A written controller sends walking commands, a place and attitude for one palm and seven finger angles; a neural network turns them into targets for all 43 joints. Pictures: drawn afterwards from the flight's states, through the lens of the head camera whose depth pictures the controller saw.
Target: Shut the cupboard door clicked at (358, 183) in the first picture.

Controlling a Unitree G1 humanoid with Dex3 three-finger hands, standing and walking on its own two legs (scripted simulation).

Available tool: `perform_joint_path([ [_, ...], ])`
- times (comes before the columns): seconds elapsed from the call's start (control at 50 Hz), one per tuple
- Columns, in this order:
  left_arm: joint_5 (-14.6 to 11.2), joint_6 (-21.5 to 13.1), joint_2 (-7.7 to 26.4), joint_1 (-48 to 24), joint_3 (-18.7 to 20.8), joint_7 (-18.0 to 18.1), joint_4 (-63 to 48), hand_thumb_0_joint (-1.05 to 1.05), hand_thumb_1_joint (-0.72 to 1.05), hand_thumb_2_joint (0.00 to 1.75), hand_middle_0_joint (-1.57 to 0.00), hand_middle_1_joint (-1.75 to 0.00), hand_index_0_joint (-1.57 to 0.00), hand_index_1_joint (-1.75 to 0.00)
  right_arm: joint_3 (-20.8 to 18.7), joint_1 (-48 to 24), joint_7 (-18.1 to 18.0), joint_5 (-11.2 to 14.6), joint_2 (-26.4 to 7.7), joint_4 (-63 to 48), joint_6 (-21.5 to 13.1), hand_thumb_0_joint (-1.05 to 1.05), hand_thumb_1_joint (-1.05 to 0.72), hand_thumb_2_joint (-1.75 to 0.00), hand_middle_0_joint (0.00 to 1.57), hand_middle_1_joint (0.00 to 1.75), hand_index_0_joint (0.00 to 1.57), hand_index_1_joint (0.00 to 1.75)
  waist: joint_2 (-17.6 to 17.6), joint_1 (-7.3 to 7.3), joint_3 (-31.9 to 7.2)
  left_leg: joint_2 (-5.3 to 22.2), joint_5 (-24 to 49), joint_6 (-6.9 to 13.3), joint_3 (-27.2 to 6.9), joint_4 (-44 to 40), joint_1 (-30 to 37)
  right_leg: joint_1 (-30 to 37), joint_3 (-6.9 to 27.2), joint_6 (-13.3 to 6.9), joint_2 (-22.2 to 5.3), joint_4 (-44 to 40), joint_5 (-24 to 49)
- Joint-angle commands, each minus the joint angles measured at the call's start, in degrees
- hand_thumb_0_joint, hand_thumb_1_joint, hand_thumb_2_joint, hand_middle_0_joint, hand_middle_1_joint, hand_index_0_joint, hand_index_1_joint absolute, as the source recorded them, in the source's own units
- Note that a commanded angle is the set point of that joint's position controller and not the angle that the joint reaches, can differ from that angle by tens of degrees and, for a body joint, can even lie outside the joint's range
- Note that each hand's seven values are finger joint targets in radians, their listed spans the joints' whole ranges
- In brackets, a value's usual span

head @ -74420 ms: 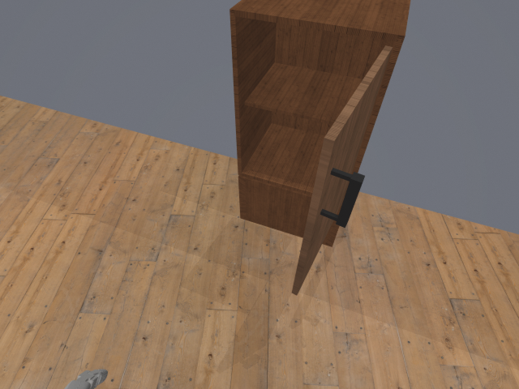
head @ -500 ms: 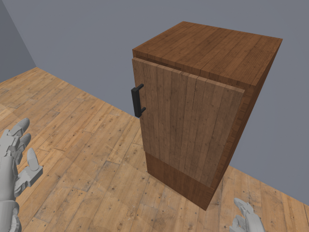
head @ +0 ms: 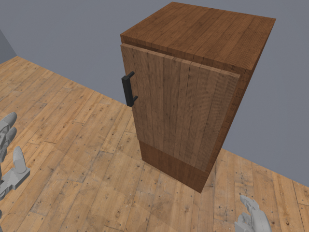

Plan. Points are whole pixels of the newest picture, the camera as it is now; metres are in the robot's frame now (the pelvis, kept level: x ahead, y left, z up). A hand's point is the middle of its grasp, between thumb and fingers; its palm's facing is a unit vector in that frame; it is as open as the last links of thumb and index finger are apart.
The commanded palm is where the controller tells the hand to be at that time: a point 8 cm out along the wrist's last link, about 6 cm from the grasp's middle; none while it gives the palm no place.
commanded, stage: step back with the hand held close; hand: left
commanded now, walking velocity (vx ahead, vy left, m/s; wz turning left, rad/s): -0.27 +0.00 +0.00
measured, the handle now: (131, 89) +0.64 +0.15 -0.02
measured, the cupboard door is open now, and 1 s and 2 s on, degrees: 2 2 2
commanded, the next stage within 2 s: stop stepping back and stand still in 1.00 s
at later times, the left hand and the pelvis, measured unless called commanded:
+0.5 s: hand out of the picture +0.11 +0.29 +0.16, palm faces +0.49 -0.76 -0.43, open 7.4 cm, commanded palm +0.04 +0.32 +0.18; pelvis -0.08 +0.02 -0.01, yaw +3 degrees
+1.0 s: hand out of the picture +0.03 +0.32 +0.16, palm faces +0.50 -0.76 -0.43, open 7.4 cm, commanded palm -0.04 +0.34 +0.18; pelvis -0.16 +0.03 +0.00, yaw +2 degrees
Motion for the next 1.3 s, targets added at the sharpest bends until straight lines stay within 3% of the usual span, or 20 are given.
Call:
perform_joint_path([
  [0.0,-0.45,-3.84,13.11,-1.05,10.44,2.22,-13.16,0.0,0.9,0.9,-0.2,-0.3,-0.2,-0.3,-2.0,-5.63,-0.65,0.39,-5.48,-11.15,-1.77,0.0,-0.9,-0.9,0.2,0.3,0.2,0.3,-0.76,-0.15,-10.95,4.49,26.59,0.31,-4.32,-2.5,2.99,4.52,3.36,-0.25,-2.43,1.43,26.16],
  [0.12,-0.43,-3.84,12.25,0.72,9.97,2.5,-12.03,0.0,0.9,0.9,-0.2,-0.3,-0.2,-0.3,-2.16,-5.27,-0.73,0.42,-5.86,-11.51,-1.66,0.0,-0.9,-0.9,0.2,0.3,0.2,0.3,-0.82,-0.18,-8.85,5.77,15.68,1.01,-5.68,-5.49,-4.04,4.75,4.0,0.25,-1.46,2.1,18.62],
  [0.26,0.99,-5.95,13.77,-2.11,11.6,3.18,-14.25,0.0,0.9,0.9,-0.2,-0.3,-0.2,-0.3,-2.16,-4.84,-0.76,0.03,-6.62,-11.43,-3.04,0.0,-0.9,-0.9,0.2,0.3,0.2,0.3,0.75,-0.58,-4.15,5.48,-14.13,2.99,-7.85,-8.81,-18.83,6.85,6.95,0.06,-1.29,0.32,3.72],
  [0.36,2.06,-7.94,13.46,-5.81,10.81,3.92,-16.77,0.0,0.9,0.9,-0.2,-0.3,-0.2,-0.3,-2.15,-3.56,-0.77,-0.49,-6.65,-10.7,-4.9,0.0,-0.9,-0.9,0.2,0.3,0.2,0.3,1.5,-1.29,-2.01,5.03,-20.16,2.83,-8.83,-7.12,-18.4,0.22,7.73,-0.6,-1.49,-3.17,-9.97],
  [0.44,2.79,-9.1,11.93,-5.64,10.8,4.28,-17.76,0.0,0.9,0.9,-0.2,-0.3,-0.2,-0.3,-1.97,-3.32,-0.93,-0.66,-6.76,-10.02,-6.97,0.0,-0.9,-0.9,0.2,0.3,0.2,0.3,10.43,-0.69,-4.27,10.56,-25.82,4.87,-15.57,-16.75,-26.95,11.18,3.42,0.71,4.18,11.8,1.94],
  [0.52,2.85,-9.74,12.0,-2.7,12.32,3.44,-15.1,0.0,0.9,0.9,-0.2,-0.3,-0.2,-0.3,-2.45,-3.53,-0.53,-0.9,-6.76,-9.64,-7.86,0.0,-0.9,-0.9,0.2,0.3,0.2,0.3,8.58,-0.58,-3.49,11.62,-28.07,5.71,-15.7,-14.99,-31.8,14.25,5.63,0.63,5.4,13.53,3.08],
  [0.58,2.0,-10.38,11.41,-3.54,11.51,2.99,-14.58,0.0,0.9,0.9,-0.2,-0.3,-0.2,-0.3,-2.34,-2.98,0.24,-0.91,-5.61,-8.55,-8.08,0.0,-0.9,-0.9,0.2,0.3,0.2,0.3,1.55,-1.17,-3.07,7.26,-18.37,3.49,-11.58,-7.32,-24.73,6.46,10.71,-1.32,2.07,6.13,8.22],
  [0.66,0.84,-10.16,14.17,-3.91,11.16,3.88,-16.08,0.0,0.9,0.9,-0.2,-0.3,-0.2,-0.3,-2.99,-2.16,0.99,-0.61,-4.31,-6.71,-7.5,0.0,-0.9,-0.9,0.2,0.3,0.2,0.3,-10.87,-1.48,-7.84,-0.05,-7.48,-1.84,-2.96,13.72,-3.03,-15.06,23.5,-7.01,-10.75,-10.53,-3.48],
  [0.7,1.38,-9.47,14.24,-4.58,10.27,4.56,-15.55,0.0,0.9,0.9,-0.2,-0.3,-0.2,-0.3,-2.35,-3.93,1.01,-0.73,-2.87,-6.49,-6.58,0.0,-0.9,-0.9,0.2,0.3,0.2,0.3,-13.59,-1.17,-6.55,-0.48,-7.56,-2.22,-3.17,19.99,-4.37,-15.84,23.79,-8.55,-14.14,-11.58,1.28],
  [0.78,1.64,-8.81,14.79,-6.14,10.95,4.85,-14.99,0.0,0.9,0.9,-0.2,-0.3,-0.2,-0.3,-1.41,-4.28,0.15,-0.7,-2.66,-5.89,-5.39,0.0,-0.9,-0.9,0.2,0.3,0.2,0.3,-8.33,-1.95,-2.54,0.53,-2.18,-1.26,-3.97,3.42,-2.65,-15.47,14.79,-4.39,-8.44,-5.52,7.49],
  [0.82,1.67,-9.71,14.37,-6.6,11.35,4.56,-17.16,0.0,0.9,0.9,-0.2,-0.3,-0.2,-0.3,-2.02,-5.0,-0.54,-0.44,-5.65,-7.01,-6.0,0.0,-0.9,-0.9,0.2,0.3,0.2,0.3,10.09,-1.32,-3.23,10.34,9.56,2.42,-14.04,-10.57,-10.15,-6.99,6.47,0.61,3.66,10.21,5.97],
  [0.84,1.75,-10.0,14.47,-6.32,12.57,4.45,-17.08,0.0,0.9,0.9,-0.2,-0.3,-0.2,-0.3,-2.44,-4.28,-0.6,-0.95,-4.61,-6.9,-6.63,0.0,-0.9,-0.9,0.2,0.3,0.2,0.3,12.27,-0.65,-6.3,14.92,14.98,4.42,-15.92,-11.39,-13.4,-1.73,5.16,0.96,5.34,17.26,0.87],
  [0.9,1.66,-10.24,13.22,-4.32,13.31,3.32,-17.27,0.0,0.9,0.9,-0.2,-0.3,-0.2,-0.3,-3.45,-3.95,0.56,-2.21,-4.83,-6.59,-8.2,0.0,-0.9,-0.9,0.2,0.3,0.2,0.3,10.95,-0.79,-8.56,20.78,-5.77,8.49,-20.46,-17.13,-20.75,1.8,7.47,0.77,6.15,33.34,-9.25],
  [1.0,0.25,-9.64,9.71,-2.86,7.88,2.66,-21.98,0.0,0.9,0.9,-0.2,-0.3,-0.2,-0.3,-2.98,-3.51,1.97,-1.36,-4.55,-4.73,-10.59,0.0,-0.9,-0.9,0.2,0.3,0.2,0.3,8.12,-0.62,-12.38,15.89,13.91,5.51,-12.67,-11.66,2.79,-8.82,3.58,1.19,5.88,18.87,-14.18],
  [1.08,0.08,-8.69,10.51,-5.25,7.62,2.55,-21.45,0.0,0.9,0.9,-0.2,-0.3,-0.2,-0.3,-2.21,-3.92,2.09,-2.35,-4.4,-3.12,-11.21,0.0,-0.9,-0.9,0.2,0.3,0.2,0.3,11.77,-0.9,-13.23,15.21,14.8,3.83,-12.61,-14.45,7.4,-7.24,2.57,0.96,6.59,9.16,-14.73],
  [1.14,-1.09,-8.12,13.46,-0.81,11.54,2.45,-20.6,0.0,0.9,0.9,-0.2,-0.3,-0.2,-0.3,-2.15,-3.46,1.99,-1.8,-4.15,-4.73,-10.23,0.0,-0.9,-0.9,0.2,0.3,0.2,0.3,10.56,-0.43,-15.25,10.38,-2.02,-0.27,-7.71,-15.42,5.12,1.82,-1.16,-1.01,7.25,-5.79,-8.53],
  [1.18,-1.87,-7.87,15.76,4.93,14.32,2.12,-21.11,0.0,0.9,0.9,-0.2,-0.3,-0.2,-0.3,-1.64,-3.41,2.12,-1.33,-3.09,-6.72,-8.56,0.0,-0.9,-0.9,0.2,0.3,0.2,0.3,5.8,-0.81,-15.75,4.2,-5.27,-3.05,-1.7,-8.58,3.81,3.05,0.89,-3.79,2.7,-11.93,-5.43],
  [1.22,-2.37,-7.62,19.7,5.93,18.09,2.68,-20.99,0.0,0.9,0.9,-0.2,-0.3,-0.2,-0.3,-1.08,-3.98,1.93,-1.54,-2.63,-6.73,-6.59,0.0,-0.9,-0.9,0.2,0.3,0.2,0.3,-6.07,-0.72,-12.57,1.11,-3.28,-3.6,0.18,11.1,5.6,-11.15,11.62,-8.15,-10.44,-16.84,-10.08],
  [1.24,-2.52,-7.25,20.88,4.34,19.06,3.2,-21.34,0.0,0.9,0.9,-0.2,-0.3,-0.2,-0.3,-0.57,-4.26,1.8,-1.77,-2.64,-6.46,-6.16,0.0,-0.9,-0.9,0.2,0.3,0.2,0.3,-7.44,-0.49,-11.12,1.59,-2.76,-3.1,-1.06,16.65,2.75,-13.11,13.38,-9.75,-14.84,-16.98,-8.59],
  [1.28,-2.16,-5.58,17.71,6.03,16.96,3.48,-19.55,0.0,0.9,0.9,-0.2,-0.3,-0.2,-0.3,-0.94,-3.19,1.47,-0.04,-2.58,-6.56,-6.16,0.0,-0.9,-0.9,0.2,0.3,0.2,0.3,-12.94,-0.82,-8.4,1.38,-1.58,-1.94,-2.63,20.83,-9.94,-2.52,12.96,-9.63,-13.08,-11.04,6.13],
])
